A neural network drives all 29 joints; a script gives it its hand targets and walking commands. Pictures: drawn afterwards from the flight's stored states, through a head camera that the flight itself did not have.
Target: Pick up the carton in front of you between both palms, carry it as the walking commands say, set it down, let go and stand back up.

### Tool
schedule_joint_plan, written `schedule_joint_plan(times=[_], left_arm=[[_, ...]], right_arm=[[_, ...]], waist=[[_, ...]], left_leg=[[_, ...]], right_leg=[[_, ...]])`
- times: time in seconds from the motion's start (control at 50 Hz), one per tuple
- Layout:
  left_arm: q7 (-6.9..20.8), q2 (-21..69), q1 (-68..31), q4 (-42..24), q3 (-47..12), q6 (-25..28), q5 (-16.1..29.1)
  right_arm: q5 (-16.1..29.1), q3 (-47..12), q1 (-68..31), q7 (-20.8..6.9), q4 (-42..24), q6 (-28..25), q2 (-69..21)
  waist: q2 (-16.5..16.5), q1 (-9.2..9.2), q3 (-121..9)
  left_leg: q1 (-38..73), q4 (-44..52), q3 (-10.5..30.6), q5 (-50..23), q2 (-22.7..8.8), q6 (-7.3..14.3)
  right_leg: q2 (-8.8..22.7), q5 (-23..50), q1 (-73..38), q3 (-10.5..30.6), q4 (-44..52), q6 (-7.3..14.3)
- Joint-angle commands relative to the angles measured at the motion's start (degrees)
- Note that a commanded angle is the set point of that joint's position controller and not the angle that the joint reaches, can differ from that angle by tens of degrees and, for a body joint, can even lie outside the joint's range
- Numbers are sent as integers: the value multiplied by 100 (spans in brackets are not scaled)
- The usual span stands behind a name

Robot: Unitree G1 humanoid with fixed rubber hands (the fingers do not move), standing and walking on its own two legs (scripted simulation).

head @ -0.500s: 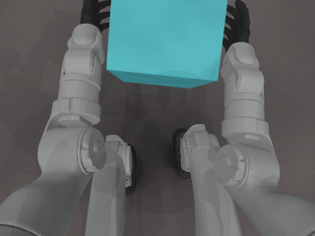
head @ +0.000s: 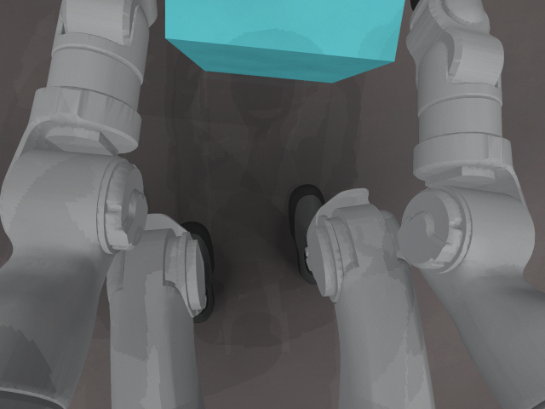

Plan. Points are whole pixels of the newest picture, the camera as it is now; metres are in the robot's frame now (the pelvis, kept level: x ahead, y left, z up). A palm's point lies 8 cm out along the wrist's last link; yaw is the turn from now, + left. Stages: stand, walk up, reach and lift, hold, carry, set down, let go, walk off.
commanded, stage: set down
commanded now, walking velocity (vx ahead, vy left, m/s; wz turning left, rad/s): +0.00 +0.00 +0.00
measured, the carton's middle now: out of the picture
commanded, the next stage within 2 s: none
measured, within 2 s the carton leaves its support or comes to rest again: rests again in 0.60 s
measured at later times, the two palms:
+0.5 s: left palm out of the picture +0.57 +0.09 -0.19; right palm out of the picture +0.52 -0.22 -0.17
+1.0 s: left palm out of the picture +0.57 +0.08 -0.20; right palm out of the picture +0.52 -0.23 -0.19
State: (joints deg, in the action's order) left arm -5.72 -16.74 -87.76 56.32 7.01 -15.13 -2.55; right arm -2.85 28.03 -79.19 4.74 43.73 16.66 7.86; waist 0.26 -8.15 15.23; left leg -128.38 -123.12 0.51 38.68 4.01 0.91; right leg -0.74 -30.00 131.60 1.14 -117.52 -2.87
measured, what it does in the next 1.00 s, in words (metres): stands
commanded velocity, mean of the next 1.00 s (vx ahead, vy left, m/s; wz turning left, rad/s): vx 0.00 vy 0.00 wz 0.00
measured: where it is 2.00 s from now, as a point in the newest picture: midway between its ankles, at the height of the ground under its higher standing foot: (255, 268)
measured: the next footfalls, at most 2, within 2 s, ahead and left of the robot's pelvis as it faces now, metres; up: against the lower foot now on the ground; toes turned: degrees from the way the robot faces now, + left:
none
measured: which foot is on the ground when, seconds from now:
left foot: down 0.00-1.00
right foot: down 0.00-1.00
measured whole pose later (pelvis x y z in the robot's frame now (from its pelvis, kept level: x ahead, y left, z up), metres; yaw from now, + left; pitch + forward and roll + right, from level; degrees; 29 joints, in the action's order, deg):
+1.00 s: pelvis -0.01 +0.00 -0.02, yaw +0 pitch +35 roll -4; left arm 2.4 -15.6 -93.5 60.9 12.2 -12.2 -9.4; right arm -5.9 34.0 -84.5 -2.7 55.7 12.3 13.9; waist -1.4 -7.1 26.1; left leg -126.0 -129.4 1.5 38.5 5.6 0.8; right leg -1.2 -30.6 127.8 1.1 -123.0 -4.3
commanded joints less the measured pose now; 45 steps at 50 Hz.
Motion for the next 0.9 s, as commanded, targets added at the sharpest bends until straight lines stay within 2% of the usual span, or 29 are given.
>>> schedule_joint_plan(times=[0.0, 0.1, 0.3, 0.48, 0.66, 0.74, 0.88], left_arm=[[1391, 5315, -2896, -924, -1807, 279, 687], [1408, 5363, -2850, -816, -1773, 323, 690], [1471, 4856, -2956, -273, -1424, 454, 574], [1516, 4491, -2587, 258, -1051, 368, 213], [1510, 4122, -2141, 568, -719, 263, -165], [1504, 3973, -1911, 700, -584, 212, -336], [1522, 3521, -1703, 829, -411, 131, -544]], right_arm=[[854, -2498, -3174, -1573, -486, -172, -5033], [863, -2421, -3155, -1591, -440, -213, -5044], [618, -1997, -3162, -1548, 30, -323, -4715], [368, -1519, -3002, -1675, 521, -319, -4396], [212, -1195, -2849, -1739, 825, -353, -3919], [149, -1077, -2715, -1735, 978, -355, -3711], [-34, -755, -2419, -1672, 1199, -319, -3306]], waist=[[980, -88, -7585], [1019, -156, -7195], [1007, -181, -5904], [985, -80, -4795], [767, 67, -4005], [743, 141, -3683], [777, 164, -3239]], left_leg=[[3908, 987, -66, -3255, 397, -51], [3557, 882, -73, -3146, 421, -44], [2558, 878, -86, -2094, 410, 25], [2309, 904, 4, -1659, 351, 59], [2355, 868, 138, -1625, 318, 98], [2356, 849, 159, -1611, 302, 103], [2354, 850, 201, -1413, 257, 105]], right_leg=[[-455, 3113, -3997, -654, 219, 34], [-475, 3051, -3800, -628, 159, 28], [-455, 2306, -3611, -522, 128, 68], [-436, 1680, -3028, -497, 91, 79], [-435, 1343, -2545, -499, 28, 87], [-427, 1236, -2385, -476, -3, 87], [-386, 969, -2240, -450, -35, 83]])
